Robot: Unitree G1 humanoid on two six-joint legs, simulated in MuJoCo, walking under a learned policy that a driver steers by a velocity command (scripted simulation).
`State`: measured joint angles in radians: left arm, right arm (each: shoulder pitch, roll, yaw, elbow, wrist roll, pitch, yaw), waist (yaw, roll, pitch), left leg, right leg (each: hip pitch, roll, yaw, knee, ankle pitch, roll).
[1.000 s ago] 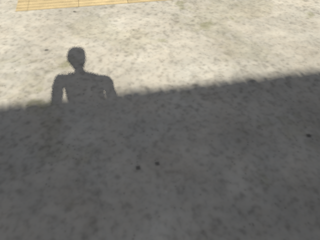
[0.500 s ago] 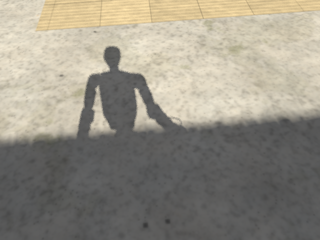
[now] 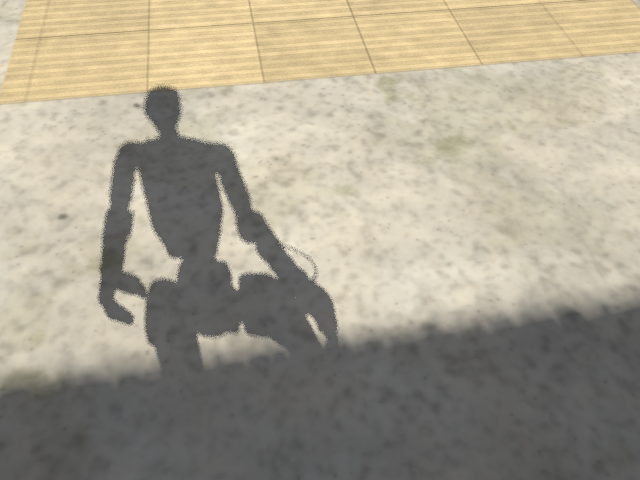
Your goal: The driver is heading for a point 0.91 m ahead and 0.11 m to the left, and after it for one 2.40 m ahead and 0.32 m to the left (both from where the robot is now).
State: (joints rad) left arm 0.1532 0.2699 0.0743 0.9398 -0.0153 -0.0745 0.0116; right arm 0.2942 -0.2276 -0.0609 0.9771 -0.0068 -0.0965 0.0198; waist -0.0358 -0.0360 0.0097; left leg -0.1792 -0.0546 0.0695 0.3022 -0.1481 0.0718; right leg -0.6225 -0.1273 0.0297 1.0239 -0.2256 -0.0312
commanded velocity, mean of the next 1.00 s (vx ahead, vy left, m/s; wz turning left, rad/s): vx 0.50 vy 0.00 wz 0.00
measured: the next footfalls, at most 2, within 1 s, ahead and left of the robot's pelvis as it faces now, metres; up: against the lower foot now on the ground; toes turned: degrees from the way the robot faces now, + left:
right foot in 0.30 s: +0.35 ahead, -0.16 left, +0.00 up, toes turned -3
left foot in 0.86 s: +0.67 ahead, +0.07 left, +0.00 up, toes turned +3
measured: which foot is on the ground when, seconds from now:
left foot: down 0.00-0.32, up 0.34-0.84, down 0.86-1.00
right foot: up 0.00-0.28, down 0.30-0.88, up 0.90-1.00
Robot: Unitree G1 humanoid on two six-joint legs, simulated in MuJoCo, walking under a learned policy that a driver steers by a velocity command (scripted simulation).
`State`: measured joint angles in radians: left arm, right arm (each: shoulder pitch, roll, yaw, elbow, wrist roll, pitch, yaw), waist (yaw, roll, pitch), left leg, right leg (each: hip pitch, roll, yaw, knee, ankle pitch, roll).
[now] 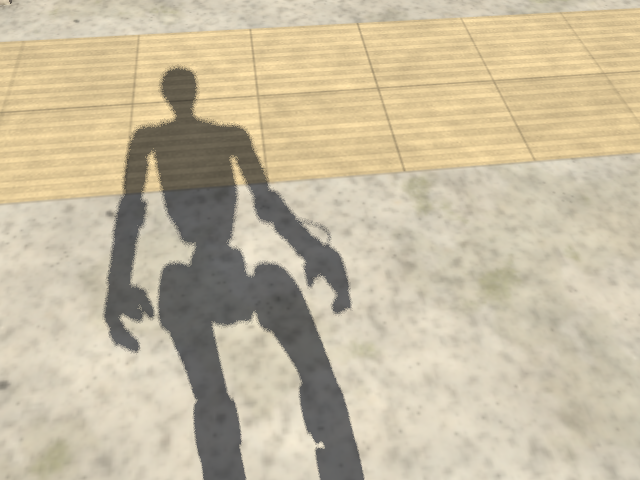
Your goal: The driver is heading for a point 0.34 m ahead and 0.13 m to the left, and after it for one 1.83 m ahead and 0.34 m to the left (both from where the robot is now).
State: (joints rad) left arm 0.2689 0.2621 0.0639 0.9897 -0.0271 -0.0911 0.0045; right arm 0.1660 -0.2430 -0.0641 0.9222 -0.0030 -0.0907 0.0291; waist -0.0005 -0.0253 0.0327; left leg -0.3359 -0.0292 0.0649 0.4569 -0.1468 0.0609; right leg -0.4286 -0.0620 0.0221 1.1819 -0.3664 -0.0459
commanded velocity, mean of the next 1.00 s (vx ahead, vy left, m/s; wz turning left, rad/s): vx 0.24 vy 0.00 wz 0.38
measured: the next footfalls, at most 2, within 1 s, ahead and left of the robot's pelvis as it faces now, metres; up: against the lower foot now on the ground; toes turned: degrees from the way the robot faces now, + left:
right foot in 0.36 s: +0.40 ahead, -0.14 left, +0.00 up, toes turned +7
left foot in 0.82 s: +0.34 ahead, +0.12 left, +0.00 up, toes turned +26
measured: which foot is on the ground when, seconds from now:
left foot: down 0.00-0.36, up 0.38-0.80, down 0.82-1.00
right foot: up 0.00-0.34, down 0.36-0.82, up 0.84-1.00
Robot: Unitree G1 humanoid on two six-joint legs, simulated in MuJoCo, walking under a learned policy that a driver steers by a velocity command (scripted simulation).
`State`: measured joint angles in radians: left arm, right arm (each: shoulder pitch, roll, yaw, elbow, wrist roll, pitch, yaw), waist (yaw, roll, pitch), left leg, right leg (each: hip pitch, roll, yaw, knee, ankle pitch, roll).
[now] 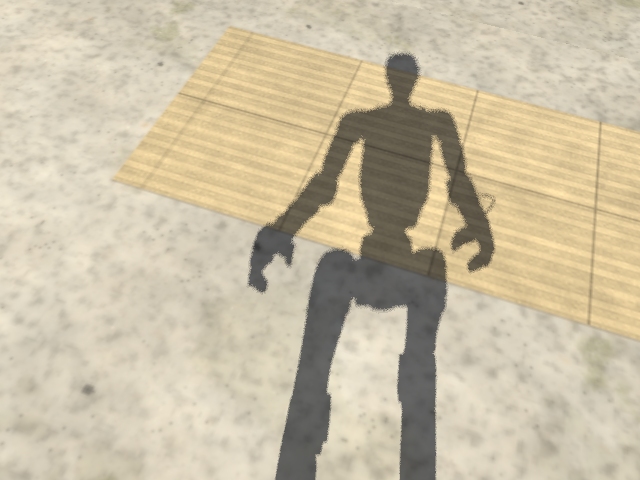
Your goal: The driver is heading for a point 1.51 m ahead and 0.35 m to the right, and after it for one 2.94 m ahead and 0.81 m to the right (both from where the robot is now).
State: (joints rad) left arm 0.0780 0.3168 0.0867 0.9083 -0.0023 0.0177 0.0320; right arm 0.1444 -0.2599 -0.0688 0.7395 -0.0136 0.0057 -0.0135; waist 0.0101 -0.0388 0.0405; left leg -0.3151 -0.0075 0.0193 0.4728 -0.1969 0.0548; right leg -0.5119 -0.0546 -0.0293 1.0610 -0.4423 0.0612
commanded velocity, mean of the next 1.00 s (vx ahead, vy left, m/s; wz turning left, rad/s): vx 0.01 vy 0.00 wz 0.05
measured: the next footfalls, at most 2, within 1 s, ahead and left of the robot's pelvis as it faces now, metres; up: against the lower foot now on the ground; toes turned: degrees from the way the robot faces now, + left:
right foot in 0.20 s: +0.05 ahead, -0.15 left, +0.00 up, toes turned +0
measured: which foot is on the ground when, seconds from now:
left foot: down 0.00-1.00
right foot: up 0.00-0.18, down 0.20-1.00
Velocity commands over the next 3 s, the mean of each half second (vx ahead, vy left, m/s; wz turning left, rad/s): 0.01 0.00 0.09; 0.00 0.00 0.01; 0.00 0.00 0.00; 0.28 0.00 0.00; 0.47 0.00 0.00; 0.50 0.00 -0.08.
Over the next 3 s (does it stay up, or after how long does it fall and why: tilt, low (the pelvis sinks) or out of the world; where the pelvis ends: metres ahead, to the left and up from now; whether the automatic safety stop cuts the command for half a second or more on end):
stays up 0.72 0.02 0.00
